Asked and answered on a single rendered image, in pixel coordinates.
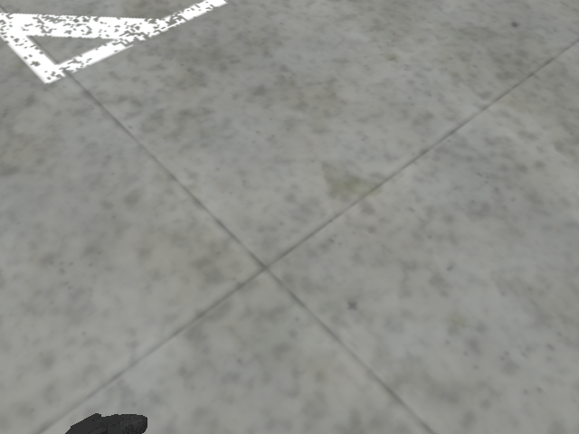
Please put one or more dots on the left robot hand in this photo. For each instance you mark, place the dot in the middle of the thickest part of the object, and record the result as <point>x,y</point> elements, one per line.
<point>114,424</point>

